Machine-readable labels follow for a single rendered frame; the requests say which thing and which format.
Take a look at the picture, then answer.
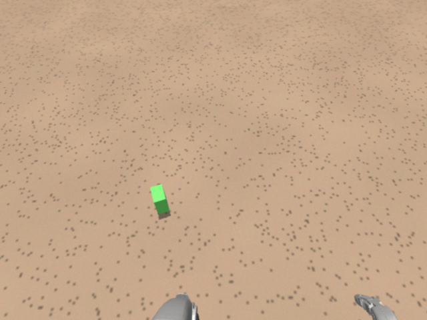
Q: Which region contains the right robot hand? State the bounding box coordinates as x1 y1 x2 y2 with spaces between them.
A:
354 294 398 320

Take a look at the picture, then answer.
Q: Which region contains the carton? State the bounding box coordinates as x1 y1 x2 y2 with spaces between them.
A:
150 184 169 214

